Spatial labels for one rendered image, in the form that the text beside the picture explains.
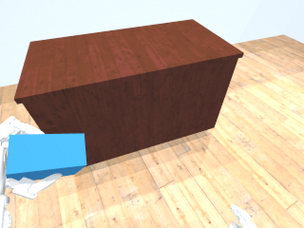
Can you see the robot left hand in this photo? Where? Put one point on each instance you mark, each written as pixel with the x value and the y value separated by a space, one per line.
pixel 24 187

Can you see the table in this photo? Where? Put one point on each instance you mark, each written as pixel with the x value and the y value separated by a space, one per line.
pixel 128 89

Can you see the robot right hand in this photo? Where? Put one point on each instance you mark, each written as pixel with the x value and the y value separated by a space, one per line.
pixel 243 218

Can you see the sponge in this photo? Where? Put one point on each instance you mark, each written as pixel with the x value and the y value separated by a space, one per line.
pixel 37 156

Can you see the left robot forearm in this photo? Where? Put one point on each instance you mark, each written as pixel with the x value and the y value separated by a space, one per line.
pixel 5 215

